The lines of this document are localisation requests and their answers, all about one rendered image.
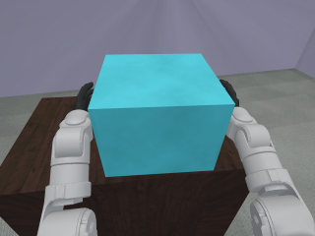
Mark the robot left hand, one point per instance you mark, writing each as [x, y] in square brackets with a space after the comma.
[83, 100]

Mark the left robot upper arm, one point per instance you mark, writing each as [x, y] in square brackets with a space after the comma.
[69, 222]

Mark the robot left forearm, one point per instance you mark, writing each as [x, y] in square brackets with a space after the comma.
[70, 158]

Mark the robot right forearm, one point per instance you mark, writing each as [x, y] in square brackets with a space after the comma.
[264, 172]

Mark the carton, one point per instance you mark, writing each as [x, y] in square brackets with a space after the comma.
[158, 114]

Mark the right robot upper arm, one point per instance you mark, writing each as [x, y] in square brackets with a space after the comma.
[280, 216]

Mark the robot right hand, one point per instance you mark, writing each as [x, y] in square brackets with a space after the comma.
[228, 87]

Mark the pedestal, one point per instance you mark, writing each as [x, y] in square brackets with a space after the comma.
[196, 203]

